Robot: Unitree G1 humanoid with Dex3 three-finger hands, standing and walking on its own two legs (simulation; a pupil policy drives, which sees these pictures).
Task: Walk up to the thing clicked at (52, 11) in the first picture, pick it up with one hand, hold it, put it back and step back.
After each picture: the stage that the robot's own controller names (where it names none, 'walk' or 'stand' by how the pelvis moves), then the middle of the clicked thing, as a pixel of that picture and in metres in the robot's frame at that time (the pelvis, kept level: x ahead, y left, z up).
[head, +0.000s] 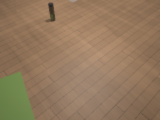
stand; (51, 12) +1.94 +0.43 -0.66
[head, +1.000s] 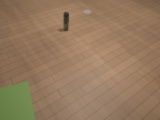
walk; (66, 21) +1.82 +0.18 -0.63
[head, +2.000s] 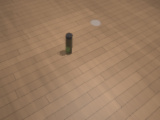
walk; (69, 44) +1.21 +0.10 -0.64
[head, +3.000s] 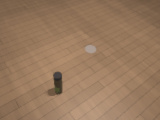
walk; (58, 83) +0.77 +0.17 -0.65
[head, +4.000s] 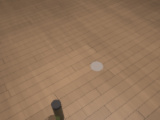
walk; (58, 111) +0.55 +0.21 -0.64
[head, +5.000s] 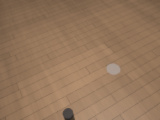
stand; (69, 119) +0.44 +0.15 -0.63
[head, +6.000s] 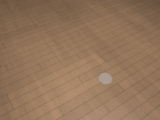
stand; out of the picture +0.39 +0.16 -0.66
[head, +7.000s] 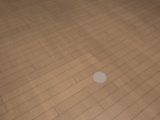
stand; out of the picture +0.39 +0.18 -0.66
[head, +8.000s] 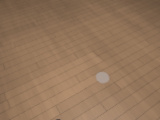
stand; out of the picture +0.40 +0.18 -0.66
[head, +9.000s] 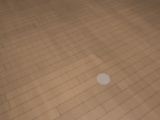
stand; out of the picture +0.40 +0.18 -0.66
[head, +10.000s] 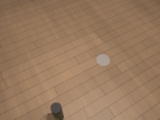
go down; (57, 112) +0.41 +0.16 -0.63
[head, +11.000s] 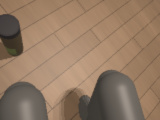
go down; (12, 39) +0.50 +0.20 -0.22
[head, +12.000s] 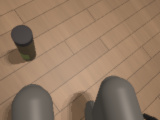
close in; (26, 46) +0.49 +0.18 -0.26
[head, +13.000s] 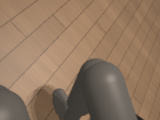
close in; out of the picture +0.48 +0.24 -0.17
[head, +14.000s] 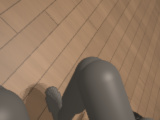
lift; out of the picture +0.47 +0.25 -0.17
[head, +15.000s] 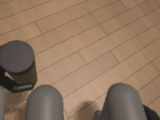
lift; (23, 70) +0.35 +0.20 -0.03
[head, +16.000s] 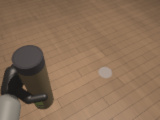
hold; (37, 83) +0.32 +0.15 +0.09
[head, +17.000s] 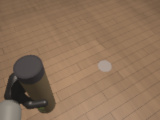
hold; (39, 89) +0.31 +0.15 +0.04
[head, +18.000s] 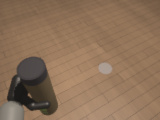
hold; (41, 90) +0.31 +0.14 +0.04
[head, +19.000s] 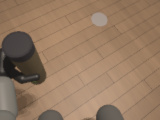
crouch; (29, 63) +0.40 +0.16 -0.02
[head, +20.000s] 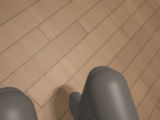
lower; out of the picture +0.49 +0.23 -0.10
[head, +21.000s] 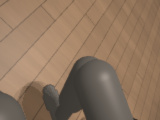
lower; out of the picture +0.47 +0.25 -0.18
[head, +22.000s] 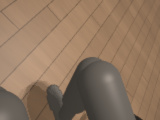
lower; out of the picture +0.47 +0.25 -0.18
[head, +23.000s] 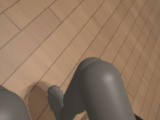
lower; out of the picture +0.46 +0.25 -0.17
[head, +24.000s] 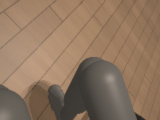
rest; out of the picture +0.46 +0.25 -0.18
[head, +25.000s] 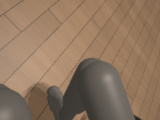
open; out of the picture +0.46 +0.23 -0.18
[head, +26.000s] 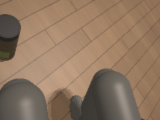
stand; (6, 41) +0.46 +0.20 -0.21
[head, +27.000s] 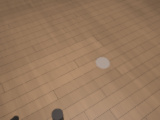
stand; out of the picture +0.40 +0.13 -0.57
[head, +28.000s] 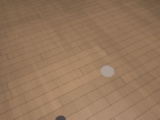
stand; out of the picture +0.39 +0.14 -0.60
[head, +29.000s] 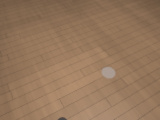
stand; out of the picture +0.39 +0.13 -0.60
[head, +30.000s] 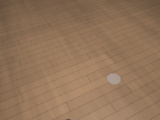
stand; out of the picture +0.41 +0.13 -0.65
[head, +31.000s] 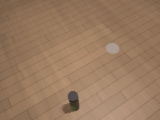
walk; (74, 101) +0.47 +0.10 -0.63
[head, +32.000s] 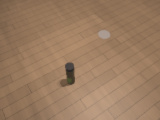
walk; (70, 74) +0.74 +0.10 -0.63
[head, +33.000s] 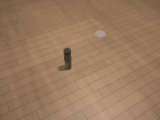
stand; (67, 59) +1.04 +0.16 -0.63
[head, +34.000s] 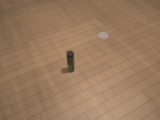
stand; (70, 61) +1.03 +0.13 -0.66
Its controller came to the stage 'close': yes
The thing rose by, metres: 0.69
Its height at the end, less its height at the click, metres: +0.00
